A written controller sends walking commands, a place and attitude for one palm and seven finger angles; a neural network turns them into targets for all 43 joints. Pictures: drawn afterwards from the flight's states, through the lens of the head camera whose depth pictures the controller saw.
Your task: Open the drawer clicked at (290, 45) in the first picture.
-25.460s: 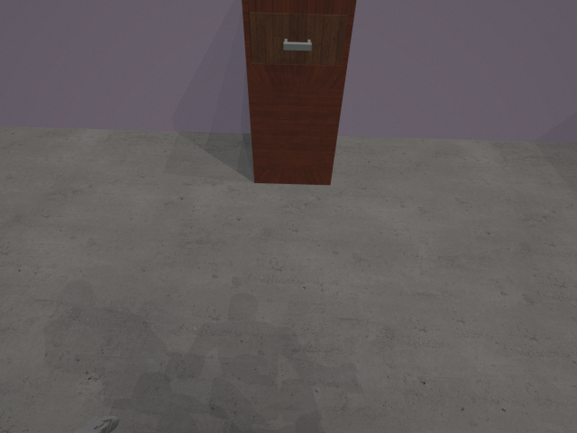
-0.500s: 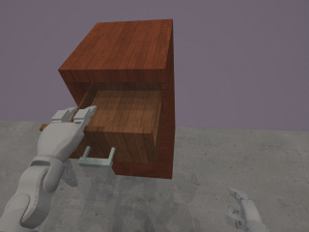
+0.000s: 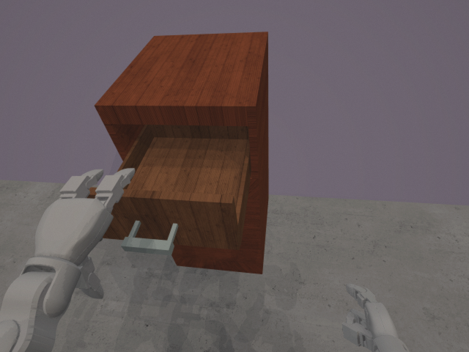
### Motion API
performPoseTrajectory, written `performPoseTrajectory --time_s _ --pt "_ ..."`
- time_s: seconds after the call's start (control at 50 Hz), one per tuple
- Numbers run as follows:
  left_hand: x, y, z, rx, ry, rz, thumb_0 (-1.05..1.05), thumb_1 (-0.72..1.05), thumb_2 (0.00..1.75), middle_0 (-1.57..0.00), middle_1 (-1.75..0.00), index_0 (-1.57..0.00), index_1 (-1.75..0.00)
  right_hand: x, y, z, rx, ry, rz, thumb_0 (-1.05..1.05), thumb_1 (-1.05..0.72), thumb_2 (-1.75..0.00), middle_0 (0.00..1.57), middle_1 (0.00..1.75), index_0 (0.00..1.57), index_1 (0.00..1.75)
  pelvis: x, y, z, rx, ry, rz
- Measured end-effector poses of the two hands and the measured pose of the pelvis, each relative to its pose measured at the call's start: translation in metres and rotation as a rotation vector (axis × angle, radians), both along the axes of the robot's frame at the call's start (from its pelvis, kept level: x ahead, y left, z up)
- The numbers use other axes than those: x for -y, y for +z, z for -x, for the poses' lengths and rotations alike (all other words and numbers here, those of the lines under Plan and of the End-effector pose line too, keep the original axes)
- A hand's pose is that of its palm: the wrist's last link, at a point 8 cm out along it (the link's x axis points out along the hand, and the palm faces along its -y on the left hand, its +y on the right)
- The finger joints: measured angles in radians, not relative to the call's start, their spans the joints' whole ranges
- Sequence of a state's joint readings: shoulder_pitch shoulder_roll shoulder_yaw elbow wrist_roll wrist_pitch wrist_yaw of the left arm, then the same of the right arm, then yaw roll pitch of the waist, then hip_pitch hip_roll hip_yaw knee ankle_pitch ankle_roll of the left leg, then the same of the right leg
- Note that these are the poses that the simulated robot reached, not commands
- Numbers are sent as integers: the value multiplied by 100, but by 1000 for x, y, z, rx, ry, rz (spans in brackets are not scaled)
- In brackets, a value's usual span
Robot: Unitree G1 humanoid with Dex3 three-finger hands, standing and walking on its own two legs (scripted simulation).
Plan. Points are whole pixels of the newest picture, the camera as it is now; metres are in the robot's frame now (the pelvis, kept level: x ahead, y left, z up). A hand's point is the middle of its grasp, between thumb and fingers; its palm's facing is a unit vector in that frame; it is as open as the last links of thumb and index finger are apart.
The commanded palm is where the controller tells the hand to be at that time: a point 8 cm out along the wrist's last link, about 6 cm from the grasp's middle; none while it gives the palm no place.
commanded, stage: draw the hand back to the body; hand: left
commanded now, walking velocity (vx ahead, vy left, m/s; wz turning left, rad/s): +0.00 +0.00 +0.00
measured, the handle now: (151, 236) +0.33 +0.25 -0.04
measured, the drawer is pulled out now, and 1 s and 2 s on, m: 0.24 0.24 0.24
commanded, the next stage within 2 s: step back with the hand held close in 1.04 s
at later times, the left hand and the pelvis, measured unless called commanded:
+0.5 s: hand (95, 227) +0.22 +0.23 +0.17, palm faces +0.39 -0.84 -0.39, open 13.2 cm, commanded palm +0.16 +0.27 +0.17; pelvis +0.02 -0.01 +0.00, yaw +0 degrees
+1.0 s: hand (73, 252) +0.18 +0.24 +0.16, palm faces +0.43 -0.82 -0.38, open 7.9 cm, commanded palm +0.13 +0.28 +0.17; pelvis +0.00 +0.00 +0.00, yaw +0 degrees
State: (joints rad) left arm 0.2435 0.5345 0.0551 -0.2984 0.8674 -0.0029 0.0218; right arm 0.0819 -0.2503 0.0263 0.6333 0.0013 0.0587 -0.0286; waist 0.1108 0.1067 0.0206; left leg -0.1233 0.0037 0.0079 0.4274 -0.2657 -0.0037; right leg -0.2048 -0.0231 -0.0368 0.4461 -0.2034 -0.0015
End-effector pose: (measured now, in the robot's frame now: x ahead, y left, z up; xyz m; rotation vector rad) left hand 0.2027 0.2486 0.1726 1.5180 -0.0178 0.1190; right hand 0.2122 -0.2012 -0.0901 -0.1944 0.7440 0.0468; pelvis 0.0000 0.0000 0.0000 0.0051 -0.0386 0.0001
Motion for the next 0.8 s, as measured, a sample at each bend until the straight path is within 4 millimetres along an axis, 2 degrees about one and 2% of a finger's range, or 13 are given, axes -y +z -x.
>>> performPoseTrajectory --time_s 0.06,0.1,0.14,0.18,0.24,0.3,0.4,0.54,0.8 --pt "-8 2 7 9 38 -2 0 -49 30 -17 -30 -17 -30 0 0 -3 -3 7 0 1 -90 -90 20 30 20 30 1 0 -1 -1 1 1" --pt "-13 1 11 75 46 366 0 -49 30 -17 -30 -17 -30 0 3 -3 30 -3 -4 1 -90 -90 20 30 20 30 1 0 0 15 6 5" --pt "-15 -4 14 161 55 660 0 -48 31 -17 -30 -17 -30 -1 9 -2 75 -15 -1 1 -90 -90 20 30 20 30 3 0 -1 28 3 8" --pt "-14 -8 18 234 56 856 0 -45 32 -17 -30 -17 -30 0 14 2 107 -24 11 1 -90 -90 20 30 21 30 5 0 -3 36 1 10" --pt "-11 -6 21 331 35 1010 0 -39 34 -17 -30 -17 -30 2 20 8 136 -27 34 1 -90 -90 20 30 21 30 7 1 -9 44 3 12" --pt "-10 2 22 394 6 1058 0 -31 38 -17 -30 -17 -30 6 22 13 142 -28 51 1 -90 -90 20 30 21 30 8 1 -14 50 5 15" --pt "-14 11 21 421 -11 1045 0 -16 44 -18 -30 -17 -30 14 18 20 125 -41 60 1 -90 -90 20 30 21 30 8 2 -16 50 3 17" --pt "-16 6 25 365 16 1027 0 7 55 -18 -30 -18 -30 22 12 25 103 -70 56 1 -90 -90 20 30 21 30 7 2 -16 34 -5 16" --pt "-27 8 52 387 69 999 1 52 74 -20 -30 -20 -30 15 18 21 144 -73 45 1 -90 -90 20 30 21 30 5 2 -10 44 -2 18"
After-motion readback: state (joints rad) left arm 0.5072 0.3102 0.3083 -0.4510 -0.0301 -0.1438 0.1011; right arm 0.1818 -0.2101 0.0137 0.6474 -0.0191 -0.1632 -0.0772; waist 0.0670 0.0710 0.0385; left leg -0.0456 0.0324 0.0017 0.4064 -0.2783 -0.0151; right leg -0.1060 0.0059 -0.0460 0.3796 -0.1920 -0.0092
